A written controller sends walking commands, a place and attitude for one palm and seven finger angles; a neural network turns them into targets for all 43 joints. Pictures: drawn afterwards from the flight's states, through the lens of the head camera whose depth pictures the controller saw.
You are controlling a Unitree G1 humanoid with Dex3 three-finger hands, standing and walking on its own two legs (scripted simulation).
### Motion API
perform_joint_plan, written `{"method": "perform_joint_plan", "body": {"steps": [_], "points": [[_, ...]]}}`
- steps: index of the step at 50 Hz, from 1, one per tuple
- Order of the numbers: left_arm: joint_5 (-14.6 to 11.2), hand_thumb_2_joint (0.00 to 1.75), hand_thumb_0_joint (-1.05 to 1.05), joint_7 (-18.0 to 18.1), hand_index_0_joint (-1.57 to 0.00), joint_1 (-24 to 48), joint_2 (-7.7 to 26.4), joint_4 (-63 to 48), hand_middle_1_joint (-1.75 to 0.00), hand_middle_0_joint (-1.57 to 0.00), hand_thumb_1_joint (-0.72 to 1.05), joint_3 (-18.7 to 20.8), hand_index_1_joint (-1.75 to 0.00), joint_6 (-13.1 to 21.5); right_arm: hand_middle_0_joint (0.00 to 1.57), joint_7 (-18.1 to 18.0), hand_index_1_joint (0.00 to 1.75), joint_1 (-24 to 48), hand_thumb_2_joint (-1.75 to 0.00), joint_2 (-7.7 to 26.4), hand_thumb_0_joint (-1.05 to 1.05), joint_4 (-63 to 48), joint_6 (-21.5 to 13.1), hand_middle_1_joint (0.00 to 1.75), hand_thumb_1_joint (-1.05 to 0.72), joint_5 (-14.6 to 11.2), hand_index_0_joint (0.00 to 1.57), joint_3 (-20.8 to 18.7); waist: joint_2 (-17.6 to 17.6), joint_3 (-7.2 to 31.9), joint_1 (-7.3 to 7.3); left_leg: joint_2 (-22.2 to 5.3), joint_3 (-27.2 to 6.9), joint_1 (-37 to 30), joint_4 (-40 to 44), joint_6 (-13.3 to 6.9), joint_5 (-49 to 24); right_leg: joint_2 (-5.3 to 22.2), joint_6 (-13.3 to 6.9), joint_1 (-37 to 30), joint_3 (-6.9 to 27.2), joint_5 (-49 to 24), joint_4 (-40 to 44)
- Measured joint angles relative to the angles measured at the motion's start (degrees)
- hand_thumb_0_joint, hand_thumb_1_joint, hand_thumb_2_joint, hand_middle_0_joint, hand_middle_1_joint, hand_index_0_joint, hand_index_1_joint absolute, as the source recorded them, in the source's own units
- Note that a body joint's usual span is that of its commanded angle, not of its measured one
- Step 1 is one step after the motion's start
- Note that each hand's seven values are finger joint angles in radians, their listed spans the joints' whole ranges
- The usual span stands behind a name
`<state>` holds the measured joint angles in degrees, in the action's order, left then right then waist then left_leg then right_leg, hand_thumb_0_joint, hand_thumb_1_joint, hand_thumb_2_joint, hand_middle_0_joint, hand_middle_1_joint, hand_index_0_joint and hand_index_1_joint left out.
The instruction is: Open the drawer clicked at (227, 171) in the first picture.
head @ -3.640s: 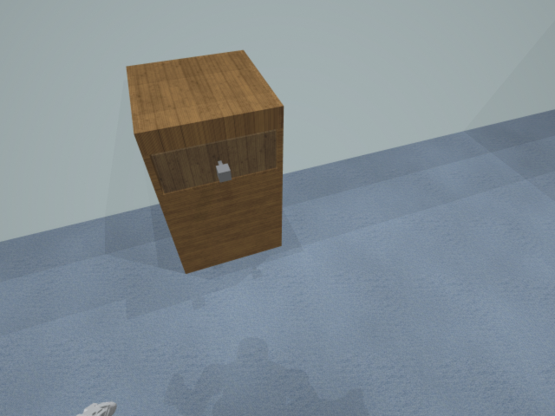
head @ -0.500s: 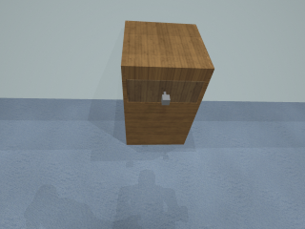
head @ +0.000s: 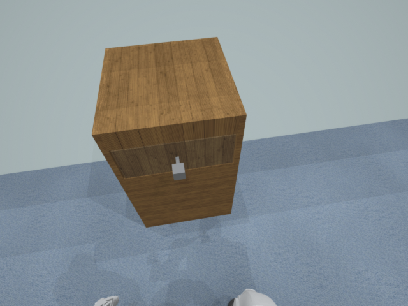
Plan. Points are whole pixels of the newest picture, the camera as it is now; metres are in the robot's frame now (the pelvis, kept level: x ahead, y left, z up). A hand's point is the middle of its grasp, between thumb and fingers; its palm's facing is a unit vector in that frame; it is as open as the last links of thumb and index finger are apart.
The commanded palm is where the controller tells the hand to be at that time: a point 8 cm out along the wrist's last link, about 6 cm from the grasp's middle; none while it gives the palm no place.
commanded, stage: come to a stop and stand still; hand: left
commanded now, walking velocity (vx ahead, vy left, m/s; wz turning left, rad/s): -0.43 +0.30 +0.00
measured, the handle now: (178, 166) +0.53 +0.10 -0.20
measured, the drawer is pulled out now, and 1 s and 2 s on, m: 0.00 0.00 0.00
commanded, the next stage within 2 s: look again from close up in 1.40 s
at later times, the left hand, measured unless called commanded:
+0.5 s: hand out of the picture +0.07 +0.21 -0.17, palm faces +0.13 -0.97 -0.21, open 7.3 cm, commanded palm none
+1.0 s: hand out of the picture +0.01 +0.20 -0.14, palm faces +0.04 -0.97 -0.23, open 7.3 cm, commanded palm none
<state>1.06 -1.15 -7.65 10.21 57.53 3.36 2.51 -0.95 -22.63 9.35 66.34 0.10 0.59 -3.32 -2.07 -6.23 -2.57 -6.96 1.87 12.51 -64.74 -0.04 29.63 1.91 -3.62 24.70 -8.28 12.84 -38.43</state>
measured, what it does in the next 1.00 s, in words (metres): steps on the spot: left foot, then right foot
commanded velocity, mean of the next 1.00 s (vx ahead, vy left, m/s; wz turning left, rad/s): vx -0.09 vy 0.05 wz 0.00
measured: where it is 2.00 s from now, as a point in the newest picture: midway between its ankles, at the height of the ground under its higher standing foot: outside the picture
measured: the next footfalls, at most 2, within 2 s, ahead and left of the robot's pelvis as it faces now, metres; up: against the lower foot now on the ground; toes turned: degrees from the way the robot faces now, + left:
left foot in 0.48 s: +0.04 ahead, +0.14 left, +0.00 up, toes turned +5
right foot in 0.80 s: +0.00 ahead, -0.08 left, +0.00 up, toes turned -1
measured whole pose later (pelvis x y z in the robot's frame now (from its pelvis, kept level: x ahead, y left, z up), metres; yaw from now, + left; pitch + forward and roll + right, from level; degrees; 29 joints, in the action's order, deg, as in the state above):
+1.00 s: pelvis +0.00 +0.02 +0.03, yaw +1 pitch -2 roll +1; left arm 0.6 2.3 -15.0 8.5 64.5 0.2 -0.1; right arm -1.6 -15.8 9.3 65.2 0.9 0.4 -0.9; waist -1.0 0.1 -0.8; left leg -0.1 4.8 8.4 -22.4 -0.4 11.7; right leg 0.4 -1.3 5.6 -2.0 17.4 -25.2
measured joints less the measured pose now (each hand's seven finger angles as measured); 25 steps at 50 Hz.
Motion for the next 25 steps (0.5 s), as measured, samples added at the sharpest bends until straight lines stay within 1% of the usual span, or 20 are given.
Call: {"method": "perform_joint_plan", "body": {"steps": [1,2,3,6,8,10,13,16,19,21,24,25], "points": [[-0.11,0.9,0.0,0.38,-0.2,-0.51,-0.54,0.49,-0.3,-0.19,0.91,-0.35,-0.3,-0.3,0.2,-0.08,0.3,0.84,-0.89,0.16,0.01,-0.52,0.05,0.3,-0.91,0.01,0.2,0.04,-0.18,0.13,0.01,0.72,-0.5,3.1,-3.9,-0.27,-1.84,-0.43,0.1,-1.56,-0.36,0.04,1.68],[-0.15,0.9,0.0,0.79,-0.2,-1.01,-1.07,1.0,-0.3,-0.2,0.91,-0.69,-0.3,-0.56,0.2,-0.25,0.3,1.78,-0.89,0.27,0.01,-1.14,0.04,0.3,-0.91,0.08,0.2,0.18,-0.25,0.37,0.01,1.27,-0.54,5.71,-5.44,-0.24,-3.51,-0.81,0.24,-3.06,-0.71,-0.45,3.61],[-0.3,0.9,0.0,1.5,-0.2,-1.4,-1.49,1.42,-0.3,-0.2,0.92,-0.64,-0.3,-0.7,0.2,-0.5,0.3,2.75,-0.89,0.31,0.01,-1.83,0.06,0.3,-0.91,0.11,0.2,0.36,-0.3,0.66,0.01,1.76,-0.49,7.81,-4.92,-0.02,-4.72,-1.19,-0.04,-4.42,-1.08,-0.89,5.55],[-0.04,0.9,0.0,2.64,-0.2,-1.84,-1.48,1.83,-0.3,-0.2,0.95,-0.86,-0.3,-1.4,0.19,-0.99,0.3,5.72,-0.89,0.03,0.01,-3.98,0.56,0.3,-0.91,-0.2,0.2,0.61,-0.1,1.55,0.46,3.26,0.2,11.27,3.41,0.82,-5.36,-1.73,-0.89,-6.93,-1.85,-1.62,9.41],[0.07,0.9,0.0,2.79,-0.2,-1.74,-1.67,1.56,-0.3,-0.2,0.95,-1.04,-0.3,-1.88,0.19,-0.98,0.3,7.9,-0.89,-0.09,0.01,-5.09,1.3,0.3,-0.91,-0.24,0.2,0.55,-0.15,1.64,1.19,4.2,0.41,12.51,7.65,1.31,-5.17,-1.9,-1.09,-7.73,-2.26,-1.37,10.15],[0.11,0.9,0.0,3.0,-0.2,-1.58,-2.01,1.18,-0.3,-0.2,0.94,-1.03,-0.3,-2.24,0.19,-0.84,0.3,10.12,-0.89,-0.02,0.01,-5.92,2.16,0.3,-0.91,-0.08,0.2,0.32,-0.27,1.49,2.18,5.19,0.29,13.43,9.25,1.72,-4.93,-1.93,-1.16,-8.16,-2.5,-0.88,10.07],[0.19,0.9,0.0,3.28,-0.21,-1.53,-2.38,0.57,-0.3,-0.2,0.93,-0.86,-0.3,-2.68,0.19,-0.74,0.3,13.17,-0.89,0.97,0.01,-6.99,3.41,0.3,-0.93,0.2,0.2,-0.33,-0.24,1.04,3.32,6.45,-0.18,14.31,8.76,2.3,-4.48,-1.48,-0.96,-8.41,-2.72,-0.23,9.48],[0.45,0.9,0.0,3.47,-0.21,-1.74,-2.1,0.16,-0.3,-0.2,0.93,-0.62,-0.3,-3.12,0.19,-0.35,0.3,15.63,-0.89,1.49,0.01,-8.33,3.87,0.3,-0.93,0.22,0.2,-0.64,0.69,0.66,4.1,6.99,-0.62,13.66,9.3,2.55,-3.79,-0.48,-0.5,-8.13,-2.58,0.11,8.75],[0.73,0.9,0.0,3.36,-0.21,-2.03,-1.29,-0.07,-0.3,-0.2,0.92,-0.38,-0.3,-3.62,0.19,-0.08,0.3,17.26,-0.89,1.48,0.01,-9.71,3.78,0.3,-0.92,0.11,0.2,-0.67,1.99,0.53,4.5,6.7,-1.06,11.21,12.97,2.43,-3.59,0.72,0.18,-7.41,-2.41,0.14,8.1],[0.87,0.9,0.0,3.2,-0.21,-2.28,-0.61,-0.1,-0.3,-0.2,0.92,-0.23,-0.3,-3.9,0.19,0.02,0.3,17.79,-0.89,1.32,0.01,-10.43,3.41,0.3,-0.92,0.03,0.2,-0.54,2.82,0.63,4.63,6.29,-1.14,8.45,17.73,2.26,-4.63,1.53,0.81,-6.62,-2.25,0.18,7.37],[0.59,0.9,0.0,2.91,-0.21,-3.03,0.3,0.18,-0.3,-0.2,0.91,-0.05,-0.3,-4.29,0.19,0.19,0.3,17.33,-0.89,1.21,0.01,-10.97,2.34,0.3,-0.91,0.06,0.2,-0.05,3.24,1.4,4.43,5.44,-0.63,1.97,29.99,1.71,-11.58,2.35,2.22,-5.11,-2.19,0.85,5.03],[0.38,0.9,0.0,2.82,-0.21,-3.07,0.75,0.4,-0.3,-0.2,0.91,0.03,-0.3,-4.52,0.19,0.15,0.3,16.98,-0.89,0.89,0.0,-10.82,1.91,0.3,-0.91,0.22,0.2,0.07,3.88,1.5,4.35,5.98,-0.25,1.03,31.61,0.95,-9.83,3.05,2.78,-4.64,-1.95,1.28,3.92]]}}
